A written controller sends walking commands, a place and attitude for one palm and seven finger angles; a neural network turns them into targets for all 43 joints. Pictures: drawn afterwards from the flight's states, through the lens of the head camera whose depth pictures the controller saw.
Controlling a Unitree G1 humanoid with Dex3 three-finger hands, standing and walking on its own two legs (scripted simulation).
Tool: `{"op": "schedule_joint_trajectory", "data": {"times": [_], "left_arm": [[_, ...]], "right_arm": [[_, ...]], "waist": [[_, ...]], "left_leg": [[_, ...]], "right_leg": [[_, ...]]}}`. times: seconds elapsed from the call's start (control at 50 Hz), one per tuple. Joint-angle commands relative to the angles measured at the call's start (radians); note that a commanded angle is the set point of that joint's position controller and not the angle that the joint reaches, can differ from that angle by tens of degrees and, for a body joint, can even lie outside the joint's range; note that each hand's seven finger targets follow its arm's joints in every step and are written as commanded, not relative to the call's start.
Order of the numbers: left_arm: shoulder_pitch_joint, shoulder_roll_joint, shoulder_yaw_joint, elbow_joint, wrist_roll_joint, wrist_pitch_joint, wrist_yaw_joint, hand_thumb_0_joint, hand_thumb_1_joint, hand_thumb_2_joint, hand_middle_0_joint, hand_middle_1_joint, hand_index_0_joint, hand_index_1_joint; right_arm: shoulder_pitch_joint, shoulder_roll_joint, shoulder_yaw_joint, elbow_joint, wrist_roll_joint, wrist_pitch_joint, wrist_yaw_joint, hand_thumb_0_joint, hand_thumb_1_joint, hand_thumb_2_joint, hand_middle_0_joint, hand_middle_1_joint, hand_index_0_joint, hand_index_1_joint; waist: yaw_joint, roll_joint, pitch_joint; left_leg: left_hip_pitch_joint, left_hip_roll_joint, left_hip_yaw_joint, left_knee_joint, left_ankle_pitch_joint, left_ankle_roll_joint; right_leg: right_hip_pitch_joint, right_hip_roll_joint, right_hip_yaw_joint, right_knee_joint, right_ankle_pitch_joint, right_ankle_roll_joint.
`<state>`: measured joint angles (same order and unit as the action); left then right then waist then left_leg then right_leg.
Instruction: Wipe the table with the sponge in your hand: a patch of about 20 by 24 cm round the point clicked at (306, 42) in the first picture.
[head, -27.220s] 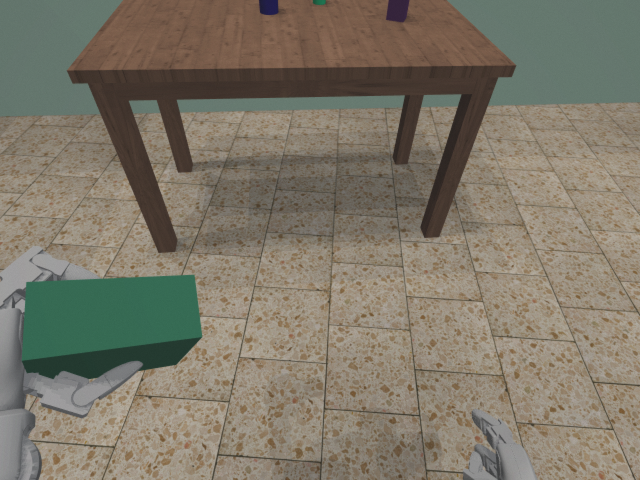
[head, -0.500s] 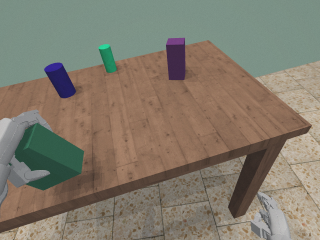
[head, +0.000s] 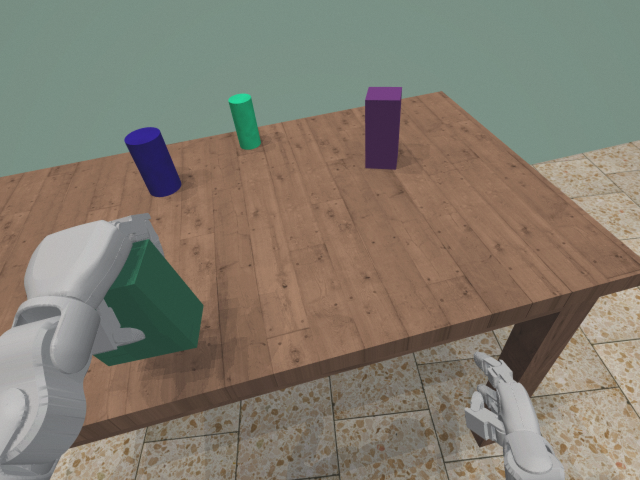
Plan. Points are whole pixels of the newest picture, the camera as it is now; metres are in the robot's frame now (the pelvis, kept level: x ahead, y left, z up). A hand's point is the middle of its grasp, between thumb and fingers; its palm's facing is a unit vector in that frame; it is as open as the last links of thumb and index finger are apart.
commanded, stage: turn the palm down, sponge in hand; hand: left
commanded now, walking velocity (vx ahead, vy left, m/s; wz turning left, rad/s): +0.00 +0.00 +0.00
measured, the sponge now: (138, 317) +0.24 +0.27 +0.11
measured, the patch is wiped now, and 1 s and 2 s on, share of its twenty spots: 0.00 0.00 0.00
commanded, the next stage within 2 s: move the sponge above the wiping area in 0.58 s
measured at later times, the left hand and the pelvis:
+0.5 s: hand (126, 283) +0.23 +0.25 +0.18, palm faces +0.17 -0.02 -0.99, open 10.3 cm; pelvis +0.00 -0.03 +0.00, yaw +0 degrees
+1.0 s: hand (115, 269) +0.25 +0.27 +0.19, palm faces +0.17 +0.00 -0.99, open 10.3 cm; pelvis +0.00 -0.04 +0.00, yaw -1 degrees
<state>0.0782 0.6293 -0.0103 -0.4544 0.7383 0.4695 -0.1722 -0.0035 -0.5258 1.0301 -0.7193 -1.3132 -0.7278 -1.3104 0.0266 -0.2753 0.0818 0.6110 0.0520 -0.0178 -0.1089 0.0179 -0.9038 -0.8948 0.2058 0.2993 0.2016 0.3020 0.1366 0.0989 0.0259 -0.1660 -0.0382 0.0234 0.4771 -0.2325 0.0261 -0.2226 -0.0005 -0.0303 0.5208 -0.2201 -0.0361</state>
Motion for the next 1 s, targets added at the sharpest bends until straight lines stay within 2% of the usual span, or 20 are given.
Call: {"op": "schedule_joint_trajectory", "data": {"times": [0.0,0.06,0.18,0.28,0.36,0.44,0.46,0.48,0.56,0.58,0.68,0.7,0.74,0.76,0.78,0.8,0.82,0.86,0.96,0.98], "left_arm": [[-0.365,0.366,0.323,-0.167,0.108,-0.033,0.13,0.0,0.1,1.3,-1.2,-1.6,-1.2,-1.6],[-0.35,0.304,0.303,-0.073,0.059,0.011,0.15,0.0,0.1,1.3,-1.2,-1.6,-1.2,-1.6],[-0.244,0.143,0.142,-0.023,0.027,0.054,0.083,0.0,0.1,1.3,-1.2,-1.6,-1.2,-1.6],[-0.255,0.19,0.156,-0.145,0.055,0.038,0.076,0.0,0.1,1.3,-1.2,-1.6,-1.2,-1.6],[-0.391,0.383,0.286,-0.23,0.139,0.005,0.115,0.0,0.1,1.3,-1.2,-1.6,-1.2,-1.6],[-0.414,0.34,0.253,-0.107,0.157,-0.009,0.141,0.0,0.1,1.3,-1.2,-1.6,-1.2,-1.6],[-0.424,0.343,0.267,-0.088,0.146,0.004,0.144,0.0,0.1,1.3,-1.2,-1.6,-1.2,-1.6],[-0.42,0.288,0.225,-0.055,0.127,0.008,0.139,0.0,0.1,1.3,-1.2,-1.6,-1.2,-1.6],[-0.319,0.219,0.195,0.032,0.066,0.04,0.095,0.0,0.1,1.3,-1.2,-1.6,-1.2,-1.6],[-0.297,0.172,0.143,0.028,0.049,0.039,0.075,0.0,0.1,1.3,-1.2,-1.6,-1.2,-1.6],[-0.24,0.179,0.133,-0.028,0.064,0.033,0.048,0.0,0.1,1.3,-1.2,-1.6,-1.2,-1.6],[-0.252,0.248,0.187,-0.03,0.081,0.025,0.055,0.0,0.1,1.3,-1.2,-1.6,-1.2,-1.6],[-0.336,0.283,0.192,-0.028,0.108,0.016,0.063,0.0,0.1,1.3,-1.2,-1.6,-1.2,-1.6],[-0.379,0.35,0.245,-0.032,0.131,0.013,0.077,0.0,0.1,1.3,-1.2,-1.6,-1.2,-1.6],[-0.406,0.333,0.223,-0.034,0.14,0.006,0.083,0.0,0.1,1.3,-1.2,-1.6,-1.2,-1.6],[-0.422,0.381,0.26,-0.009,0.163,-0.006,0.097,0.0,0.1,1.3,-1.2,-1.6,-1.2,-1.6],[-0.434,0.345,0.227,-0.018,0.167,-0.012,0.101,0.0,0.1,1.3,-1.2,-1.6,-1.2,-1.6],[-0.442,0.394,0.29,-0.047,0.154,-0.029,0.121,0.0,0.1,1.3,-1.2,-1.6,-1.2,-1.6],[-0.366,0.286,0.231,0.083,0.097,-0.02,0.103,0.0,0.1,1.3,-1.2,-1.6,-1.2,-1.6],[-0.364,0.244,0.184,0.106,0.09,-0.013,0.088,0.0,0.1,1.3,-1.2,-1.6,-1.2,-1.6]], "right_arm": [[-0.266,-0.057,-0.017,-0.157,-0.013,-0.053,0.017,0.0,-0.9,-0.9,0.2,0.3,0.2,0.3],[-0.307,-0.066,-0.025,-0.144,0.006,-0.044,0.026,0.0,-0.9,-0.9,0.2,0.3,0.2,0.3],[-0.289,-0.078,-0.022,-0.177,0.025,-0.028,0.029,0.0,-0.9,-0.9,0.2,0.3,0.2,0.3],[-0.303,-0.074,-0.024,-0.205,0.018,-0.049,0.018,0.0,-0.9,-0.9,0.2,0.3,0.2,0.3],[-0.33,-0.075,-0.023,-0.18,-0.007,-0.066,0.007,0.0,-0.9,-0.9,0.2,0.3,0.2,0.3],[-0.281,-0.067,-0.028,-0.142,-0.014,-0.06,0.014,0.0,-0.9,-0.9,0.2,0.3,0.2,0.3],[-0.323,-0.067,-0.029,-0.14,-0.005,-0.069,0.015,0.0,-0.9,-0.9,0.2,0.3,0.2,0.3],[-0.302,-0.068,-0.029,-0.137,-0.006,-0.065,0.017,0.0,-0.9,-0.9,0.2,0.3,0.2,0.3],[-0.335,-0.066,-0.029,-0.141,0.013,-0.062,0.018,0.0,-0.9,-0.9,0.2,0.3,0.2,0.3],[-0.314,-0.073,-0.03,-0.151,0.012,-0.057,0.017,0.0,-0.9,-0.9,0.2,0.3,0.2,0.3],[-0.305,-0.074,-0.031,-0.179,0.013,-0.061,0.011,0.0,-0.9,-0.9,0.2,0.3,0.2,0.3],[-0.287,-0.076,-0.031,-0.17,0.013,-0.056,0.009,0.0,-0.9,-0.9,0.2,0.3,0.2,0.3],[-0.289,-0.08,-0.029,-0.171,0.004,-0.052,-0.001,0.0,-0.9,-0.9,0.2,0.3,0.2,0.3],[-0.32,-0.083,-0.032,-0.161,0.001,-0.064,-0.004,0.0,-0.9,-0.9,0.2,0.3,0.2,0.3],[-0.307,-0.081,-0.032,-0.171,-0.007,-0.065,-0.005,0.0,-0.9,-0.9,0.2,0.3,0.2,0.3],[-0.287,-0.082,-0.035,-0.152,-0.009,-0.066,-0.005,0.0,-0.9,-0.9,0.2,0.3,0.2,0.3],[-0.296,-0.076,-0.034,-0.153,-0.012,-0.065,-0.001,0.0,-0.9,-0.9,0.2,0.3,0.2,0.3],[-0.32,-0.077,-0.041,-0.143,-0.007,-0.078,0.001,0.0,-0.9,-0.9,0.2,0.3,0.2,0.3],[-0.321,-0.074,-0.046,-0.121,0.003,-0.084,0.002,0.0,-0.9,-0.9,0.2,0.3,0.2,0.3],[-0.293,-0.084,-0.049,-0.119,0.001,-0.078,0.002,0.0,-0.9,-0.9,0.2,0.3,0.2,0.3]], "waist": [[0.04,0.045,-0.246],[0.036,0.002,-0.158],[0.003,-0.035,-0.13],[0.005,-0.057,-0.227],[0.026,0.021,-0.275],[0.025,0.025,-0.236],[0.03,0.029,-0.207],[0.021,0.013,-0.203],[0.015,-0.085,-0.128],[0.003,-0.097,-0.139],[0.001,-0.112,-0.177],[0.004,-0.118,-0.187],[0.003,-0.1,-0.184],[0.009,-0.098,-0.196],[0.016,-0.067,-0.24],[0.021,-0.055,-0.243],[0.022,-0.016,-0.251],[0.035,0.026,-0.269],[0.013,-0.043,-0.167],[0.0,-0.055,-0.165]], "left_leg": [[-0.018,0.041,-0.141,-0.127,0.156,-0.007],[-0.016,0.038,-0.13,-0.125,0.153,-0.021],[-0.046,0.036,-0.089,-0.124,0.05,-0.006],[-0.028,0.026,-0.085,-0.098,0.036,0.008],[0.006,0.007,-0.099,-0.08,0.081,0.007],[0.024,0.005,-0.1,-0.077,0.153,-0.003],[0.025,0.003,-0.104,-0.076,0.13,-0.007],[0.016,0.01,-0.095,-0.076,0.13,-0.005],[-0.014,0.013,-0.083,-0.072,0.089,-0.008],[-0.027,0.018,-0.07,-0.062,0.073,-0.002],[-0.032,0.014,-0.062,-0.043,0.051,0.005],[-0.031,0.011,-0.068,-0.047,0.055,0.005],[-0.032,0.004,-0.07,-0.048,0.046,0.006],[-0.024,0.002,-0.072,-0.036,0.04,0.002],[-0.027,-0.001,-0.07,-0.03,0.066,0.005],[-0.013,-0.006,-0.075,-0.032,0.098,0.002],[-0.002,-0.006,-0.079,-0.038,0.119,0.0],[0.023,-0.008,-0.089,-0.033,0.137,-0.004],[0.0,0.007,-0.08,-0.037,0.117,-0.008],[-0.012,0.015,-0.071,-0.038,0.11,-0.003]], "right_leg": [[0.157,0.004,0.107,-0.077,0.036,-0.043],[0.11,0.013,0.138,-0.126,0.027,-0.052],[0.076,-0.008,0.08,-0.144,0.001,-0.018],[0.114,-0.012,0.101,-0.126,-0.04,-0.014],[0.134,-0.001,0.192,-0.125,-0.073,-0.038],[0.115,-0.017,0.19,-0.149,-0.019,-0.046],[0.099,-0.005,0.227,-0.166,-0.053,-0.059],[0.105,-0.017,0.187,-0.161,-0.031,-0.049],[0.059,-0.024,0.213,-0.192,-0.072,-0.029],[0.067,-0.038,0.18,-0.192,-0.078,-0.014],[0.068,-0.04,0.18,-0.175,-0.109,-0.006],[0.065,-0.039,0.18,-0.17,-0.119,-0.002],[0.059,-0.041,0.189,-0.169,-0.138,-0.004],[0.057,-0.031,0.24,-0.178,-0.175,-0.02],[0.097,-0.044,0.22,-0.16,-0.145,-0.021],[0.094,-0.041,0.227,-0.153,-0.115,-0.027],[0.107,-0.042,0.225,-0.148,-0.07,-0.032],[0.121,-0.032,0.262,-0.152,-0.049,-0.05],[0.071,-0.043,0.255,-0.183,-0.048,-0.034],[0.073,-0.052,0.216,-0.176,-0.039,-0.022]]}}
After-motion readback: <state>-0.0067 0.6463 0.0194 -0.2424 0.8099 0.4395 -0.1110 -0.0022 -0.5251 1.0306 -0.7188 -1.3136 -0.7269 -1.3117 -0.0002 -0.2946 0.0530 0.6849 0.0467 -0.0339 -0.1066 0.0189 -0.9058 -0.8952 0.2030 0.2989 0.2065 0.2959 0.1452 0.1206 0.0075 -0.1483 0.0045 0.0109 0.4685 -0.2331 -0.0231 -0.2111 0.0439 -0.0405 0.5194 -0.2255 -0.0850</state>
